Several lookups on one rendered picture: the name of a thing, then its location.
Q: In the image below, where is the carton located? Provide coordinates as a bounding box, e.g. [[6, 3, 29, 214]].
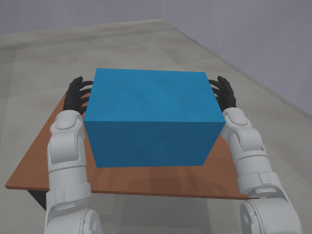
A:
[[83, 68, 226, 168]]

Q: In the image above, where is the robot right hand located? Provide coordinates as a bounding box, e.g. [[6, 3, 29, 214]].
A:
[[209, 76, 237, 112]]

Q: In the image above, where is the table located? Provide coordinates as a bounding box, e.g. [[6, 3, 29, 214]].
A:
[[5, 91, 259, 211]]

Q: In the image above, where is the robot left forearm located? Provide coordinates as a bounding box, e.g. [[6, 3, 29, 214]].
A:
[[44, 109, 92, 234]]

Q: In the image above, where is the robot left upper arm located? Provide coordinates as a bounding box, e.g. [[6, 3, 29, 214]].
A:
[[45, 209, 102, 234]]

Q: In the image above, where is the robot right upper arm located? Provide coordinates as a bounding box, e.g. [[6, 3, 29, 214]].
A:
[[240, 197, 302, 234]]

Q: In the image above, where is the robot left hand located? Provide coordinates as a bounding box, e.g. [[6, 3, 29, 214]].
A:
[[62, 76, 94, 116]]

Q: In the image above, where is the robot right forearm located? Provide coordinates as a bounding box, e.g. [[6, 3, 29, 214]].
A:
[[220, 107, 302, 234]]

